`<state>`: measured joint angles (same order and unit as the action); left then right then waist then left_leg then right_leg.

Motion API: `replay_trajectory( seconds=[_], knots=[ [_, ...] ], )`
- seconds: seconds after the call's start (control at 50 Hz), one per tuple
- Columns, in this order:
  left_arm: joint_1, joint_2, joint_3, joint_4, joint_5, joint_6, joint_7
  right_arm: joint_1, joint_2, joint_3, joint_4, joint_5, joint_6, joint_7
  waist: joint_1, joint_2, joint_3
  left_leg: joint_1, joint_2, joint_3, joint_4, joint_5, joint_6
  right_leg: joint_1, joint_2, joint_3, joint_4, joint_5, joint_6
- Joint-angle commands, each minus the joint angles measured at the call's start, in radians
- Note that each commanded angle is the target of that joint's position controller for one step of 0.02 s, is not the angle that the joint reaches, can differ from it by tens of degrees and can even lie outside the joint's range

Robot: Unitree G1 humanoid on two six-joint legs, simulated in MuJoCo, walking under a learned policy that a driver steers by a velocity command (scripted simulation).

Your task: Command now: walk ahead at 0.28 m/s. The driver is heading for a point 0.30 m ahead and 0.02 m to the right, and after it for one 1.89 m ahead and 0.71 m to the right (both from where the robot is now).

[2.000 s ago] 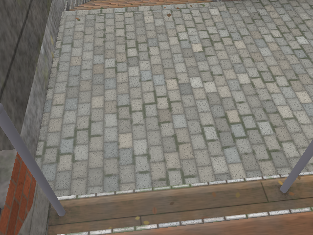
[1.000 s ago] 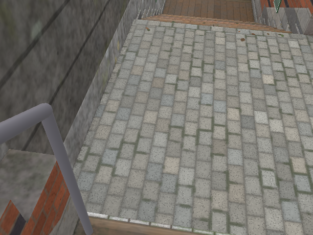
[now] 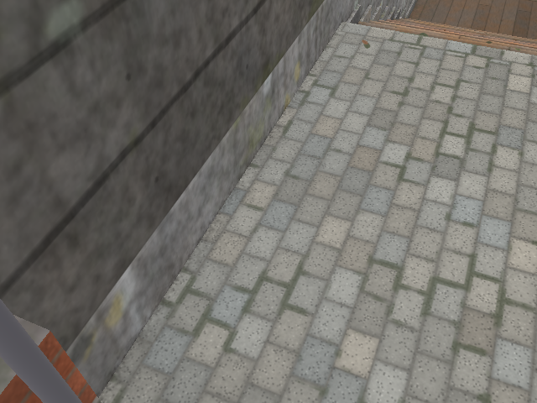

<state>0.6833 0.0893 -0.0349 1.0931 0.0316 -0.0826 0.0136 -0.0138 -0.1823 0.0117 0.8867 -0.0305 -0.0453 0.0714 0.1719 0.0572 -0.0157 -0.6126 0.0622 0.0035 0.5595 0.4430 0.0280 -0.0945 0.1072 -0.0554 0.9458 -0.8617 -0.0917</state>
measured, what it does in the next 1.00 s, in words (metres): goes down, turning right: left foot 0.17 m lower, then right foot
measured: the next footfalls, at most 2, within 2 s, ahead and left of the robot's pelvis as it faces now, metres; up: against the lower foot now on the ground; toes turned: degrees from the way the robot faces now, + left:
left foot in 0.08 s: +0.20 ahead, +0.11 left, -0.17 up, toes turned +6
right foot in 0.36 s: +0.22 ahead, -0.11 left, -0.17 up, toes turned -4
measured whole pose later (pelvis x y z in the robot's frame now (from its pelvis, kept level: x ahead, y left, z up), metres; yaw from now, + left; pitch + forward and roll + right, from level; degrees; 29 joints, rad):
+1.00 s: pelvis +0.24 +0.01 -0.14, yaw -24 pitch +6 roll +1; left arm 0.09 0.28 0.01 0.68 0.13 -0.04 -0.07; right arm 0.36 -0.21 0.02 0.76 -0.09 -0.11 -0.05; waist -0.09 -0.01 -0.03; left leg -0.46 0.06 0.14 0.94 -0.58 0.01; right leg -0.90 -0.08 0.03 1.20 0.13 0.02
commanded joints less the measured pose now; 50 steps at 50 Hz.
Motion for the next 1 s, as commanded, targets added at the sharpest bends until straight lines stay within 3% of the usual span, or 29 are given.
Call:
replay_trajectory(
  seconds=[0.02,0.06,0.08,0.1,0.12,0.14,0.16,0.18,0.2,0.26,0.3,0.36,0.38,0.4,0.42,0.44,0.48,0.52,0.56,0.7,0.72,0.74,0.76,0.78,0.8,0.84,0.88,0.9,1.0],
  knots=[
    [0.004,0.160,0.029,-0.003,0.043,-0.021,-0.026,-0.004,-0.117,-0.031,-0.060,-0.104,-0.008,0.035,-0.113,-0.129,0.141,0.177,0.007,0.004,-0.144,-0.153,0.032,-0.103,-0.183,0.247,-0.022,1.043,0.011],
    [0.066,0.178,0.036,0.050,0.025,-0.010,-0.056,0.376,-0.180,-0.066,0.111,-0.075,-0.016,-0.002,-0.200,0.015,0.086,0.594,0.001,0.060,-0.422,0.144,0.046,-0.195,-0.094,0.170,0.280,0.961,0.078],
    [-0.028,0.229,0.035,0.011,0.025,0.020,-0.090,0.785,-0.167,-0.082,0.208,-0.075,-0.019,-0.014,-0.383,0.094,-0.047,1.149,0.076,0.068,-0.414,0.268,0.157,-0.517,-0.051,0.131,0.639,0.877,0.148],
    [0.115,0.076,0.010,0.009,0.045,0.018,-0.127,0.795,-0.242,-0.090,0.185,-0.038,-0.020,0.000,-0.286,0.234,-0.431,1.631,0.373,-0.156,0.160,0.967,0.427,-0.779,-0.036,0.081,1.150,-0.037,0.180],
    [-0.050,0.161,0.035,-0.092,0.029,0.001,-0.136,0.680,-0.217,-0.091,0.134,-0.084,-0.011,0.010,-0.323,0.046,-0.468,1.576,0.434,-0.267,0.167,1.047,0.480,-0.956,-0.049,0.101,1.230,-0.093,0.171],
    [-0.199,0.155,0.039,-0.159,-0.003,-0.007,-0.129,0.536,-0.205,-0.090,0.103,-0.093,-0.021,0.004,-0.305,-0.043,-0.291,1.323,0.454,-0.203,0.073,0.838,0.420,-1.030,-0.096,0.103,1.126,-0.035,0.127],
    [-0.230,0.127,0.027,-0.189,-0.005,-0.006,-0.114,0.358,-0.129,-0.060,0.049,-0.053,-0.021,0.016,-0.217,-0.124,-0.184,0.944,0.442,-0.172,-0.050,0.430,0.354,-0.893,-0.192,0.165,0.868,0.102,0.089],
    [-0.252,0.112,0.034,-0.184,0.016,-0.002,-0.107,0.191,-0.035,-0.017,0.029,-0.002,-0.033,0.028,-0.093,-0.098,0.002,0.546,0.332,-0.083,-0.115,0.251,0.283,-0.743,-0.228,0.161,0.660,0.146,0.099],
    [-0.209,0.095,0.032,-0.144,0.044,-0.003,-0.093,0.154,-0.019,-0.013,0.001,-0.006,-0.056,-0.007,-0.068,-0.046,0.117,0.186,0.224,0.011,-0.259,0.076,0.267,-0.526,-0.241,0.139,0.435,0.412,0.074],
    [-0.069,0.043,0.047,-0.048,0.073,0.009,-0.132,0.163,-0.079,-0.024,0.036,-0.055,-0.085,-0.004,-0.010,-0.038,0.063,-0.101,0.116,0.126,-0.191,-0.140,0.225,-0.144,-0.202,0.051,0.128,0.903,0.073],
    [0.066,0.091,0.069,-0.030,0.056,-0.022,-0.137,0.101,-0.151,-0.040,-0.001,-0.071,-0.083,-0.009,0.031,0.012,0.012,-0.171,0.133,0.126,-0.033,-0.107,0.202,0.039,-0.144,0.026,0.222,0.960,0.093],
    [-0.217,0.236,0.132,-0.223,0.042,-0.045,-0.048,0.046,-0.244,-0.086,-0.058,-0.034,-0.078,-0.054,-0.042,0.029,0.007,0.147,0.263,0.023,0.121,-0.109,0.211,-0.149,-0.129,0.030,0.089,0.690,0.086],
    [-0.301,0.285,0.142,-0.268,0.043,-0.042,-0.016,0.096,-0.236,-0.104,-0.053,-0.008,-0.077,-0.068,-0.088,-0.068,0.007,0.248,0.264,0.025,0.231,-0.174,0.190,-0.198,-0.150,0.040,-0.088,0.761,0.049],
    [-0.384,0.328,0.138,-0.305,0.022,-0.042,0.006,0.160,-0.226,-0.126,-0.098,0.019,-0.077,-0.082,-0.168,-0.269,-0.030,0.260,0.093,0.155,0.412,-0.385,0.116,-0.191,-0.182,0.160,-0.272,1.230,-0.066],
    [-0.336,0.364,0.139,-0.333,0.012,-0.038,0.024,0.070,-0.256,-0.148,-0.184,0.019,-0.076,-0.076,-0.127,-0.393,-0.062,0.077,-0.099,0.215,0.684,-0.863,0.022,-0.130,-0.278,0.467,-0.420,1.439,-0.276],
    [-0.181,0.386,0.143,-0.291,0.025,-0.061,0.017,-0.069,-0.189,-0.132,-0.241,0.010,-0.077,-0.064,-0.036,-0.324,-0.104,-0.175,-0.144,0.062,0.893,-1.302,-0.007,0.062,-0.373,0.618,-0.420,1.605,-0.379],
    [-0.104,0.318,0.133,-0.252,0.026,-0.085,-0.008,-0.023,-0.085,-0.096,-0.268,0.030,-0.079,-0.042,-0.038,-0.154,-0.077,-0.455,-0.085,-0.185,0.836,-1.186,-0.057,0.143,-0.442,0.765,-0.276,1.386,-0.334],
    [-0.254,0.250,0.110,-0.290,-0.008,-0.053,-0.014,0.090,-0.092,-0.084,-0.214,-0.036,-0.054,-0.071,-0.118,-0.080,-0.083,-0.387,-0.021,-0.156,0.793,-0.966,-0.115,-0.014,-0.367,0.648,-0.205,1.323,-0.275],
    [-0.345,0.204,0.076,-0.313,0.035,-0.018,-0.025,0.163,-0.063,-0.060,-0.204,-0.082,-0.024,-0.069,-0.188,-0.088,-0.095,-0.150,-0.034,-0.073,0.809,-0.653,-0.117,-0.316,-0.234,0.485,-0.173,1.226,-0.190],
    [-0.486,0.342,0.075,-0.425,0.030,-0.047,-0.044,0.196,-0.152,-0.069,-0.295,-0.048,-0.002,-0.066,-0.214,-0.140,-0.080,0.166,-0.120,0.024,0.497,-0.797,-0.104,-0.453,-0.203,0.523,-0.067,1.094,-0.154],
    [-0.559,0.357,0.084,-0.457,0.017,-0.042,-0.054,0.326,-0.165,-0.078,-0.264,-0.024,-0.005,-0.067,-0.264,-0.119,-0.115,0.325,-0.148,0.039,0.340,-0.765,-0.074,-0.491,-0.186,0.513,0.022,1.180,-0.161],
    [-0.550,0.299,0.083,-0.484,-0.001,-0.029,-0.084,0.430,-0.269,-0.113,-0.234,-0.004,-0.015,-0.081,-0.292,0.042,-0.174,0.572,-0.048,-0.103,0.201,-0.221,0.085,-0.662,-0.091,0.392,0.211,1.102,-0.079],
    [-0.395,0.200,0.058,-0.466,0.021,-0.010,-0.095,0.303,-0.340,-0.118,-0.287,-0.031,-0.017,-0.070,-0.188,0.205,-0.272,0.679,0.275,-0.542,0.037,0.161,0.425,-0.879,0.072,0.235,0.443,0.269,0.047],
    [-0.418,0.251,0.076,-0.461,0.018,0.008,-0.075,0.263,-0.231,-0.079,-0.294,-0.070,-0.044,-0.041,-0.198,-0.031,-0.109,0.561,0.405,-0.622,0.016,0.264,0.467,-1.027,0.009,0.290,0.586,0.264,0.111],
    [-0.525,0.223,0.056,-0.496,0.037,0.039,-0.045,0.279,-0.180,-0.051,-0.259,-0.068,-0.050,-0.041,-0.219,-0.023,-0.062,0.506,0.459,-0.680,-0.025,-0.001,0.453,-1.157,-0.085,0.330,0.528,0.332,0.150],
    [-0.525,0.224,0.045,-0.469,0.065,0.061,-0.019,0.199,-0.057,-0.016,-0.248,-0.030,-0.041,-0.065,-0.185,-0.022,-0.134,0.441,0.306,-0.470,0.084,-0.049,0.335,-1.071,-0.132,0.249,0.493,0.487,0.196],
    [-0.439,0.205,0.034,-0.452,0.084,0.055,-0.047,0.081,-0.139,-0.034,-0.277,-0.046,-0.040,-0.076,-0.106,-0.023,-0.154,0.147,0.173,-0.195,0.073,-0.064,0.244,-0.742,-0.128,0.100,0.565,0.704,0.175],
    [-0.442,0.228,0.035,-0.425,0.115,0.046,-0.067,0.075,-0.089,-0.011,-0.285,-0.049,-0.064,-0.091,-0.131,-0.045,-0.114,0.155,0.116,-0.104,0.109,-0.451,0.155,-0.771,-0.185,0.154,0.387,0.971,0.158],
    [-0.808,0.198,0.041,-0.522,0.097,0.021,-0.090,0.664,-0.121,-0.002,-0.072,-0.066,-0.080,-0.145,-0.371,0.069,0.016,0.575,0.305,-0.314,0.196,-0.712,0.212,-1.228,-0.247,0.143,0.071,1.057,0.084]
  ],
)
